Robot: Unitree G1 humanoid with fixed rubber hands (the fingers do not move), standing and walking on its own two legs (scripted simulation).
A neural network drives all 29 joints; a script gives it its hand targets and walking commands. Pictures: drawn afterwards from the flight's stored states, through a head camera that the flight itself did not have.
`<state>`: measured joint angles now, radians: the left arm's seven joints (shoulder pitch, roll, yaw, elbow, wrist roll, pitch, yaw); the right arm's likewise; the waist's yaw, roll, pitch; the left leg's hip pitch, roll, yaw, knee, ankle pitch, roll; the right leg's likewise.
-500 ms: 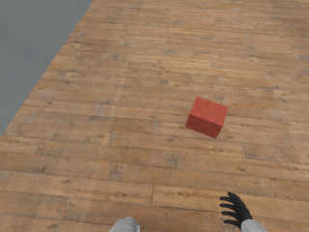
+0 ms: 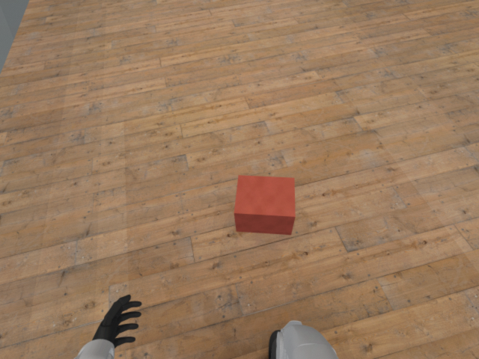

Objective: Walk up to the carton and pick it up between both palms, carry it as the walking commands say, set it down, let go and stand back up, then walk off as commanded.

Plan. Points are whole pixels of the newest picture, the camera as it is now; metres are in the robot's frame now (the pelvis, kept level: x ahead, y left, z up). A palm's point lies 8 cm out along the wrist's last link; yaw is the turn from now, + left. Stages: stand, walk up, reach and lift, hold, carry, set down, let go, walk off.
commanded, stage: walk up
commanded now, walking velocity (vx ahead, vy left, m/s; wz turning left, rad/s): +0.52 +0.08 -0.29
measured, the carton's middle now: (264, 205) +0.74 -0.11 -0.66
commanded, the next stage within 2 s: stand in 1.76 s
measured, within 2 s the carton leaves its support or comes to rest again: neither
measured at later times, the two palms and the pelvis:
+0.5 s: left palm out of the picture +0.11 +0.24 -0.09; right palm (334, 224) +0.36 -0.20 -0.10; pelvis +0.23 +0.02 +0.03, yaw -6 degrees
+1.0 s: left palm (152, 220) +0.40 +0.19 -0.09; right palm (375, 284) +0.24 -0.25 -0.12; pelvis +0.28 -0.02 +0.03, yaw -7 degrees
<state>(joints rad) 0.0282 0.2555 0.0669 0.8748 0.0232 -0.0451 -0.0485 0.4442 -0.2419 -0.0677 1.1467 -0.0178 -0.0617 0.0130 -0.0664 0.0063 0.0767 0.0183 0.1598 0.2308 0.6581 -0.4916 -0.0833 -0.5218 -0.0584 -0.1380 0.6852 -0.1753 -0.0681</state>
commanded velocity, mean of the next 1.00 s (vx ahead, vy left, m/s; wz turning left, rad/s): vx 0.22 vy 0.03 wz -0.10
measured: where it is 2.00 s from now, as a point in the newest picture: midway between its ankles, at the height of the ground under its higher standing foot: (254, 320)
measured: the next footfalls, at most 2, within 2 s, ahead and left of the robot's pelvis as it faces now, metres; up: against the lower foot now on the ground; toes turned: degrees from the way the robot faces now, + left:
left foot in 0.52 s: +0.38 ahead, +0.13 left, +0.00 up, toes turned +1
right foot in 0.88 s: +0.35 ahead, -0.16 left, +0.00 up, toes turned -9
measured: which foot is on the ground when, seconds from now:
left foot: down 0.00-0.00, up 0.02-0.50, down 0.52-0.90, up 0.92-1.00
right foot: down 0.00-0.52, up 0.54-0.86, down 0.88-1.00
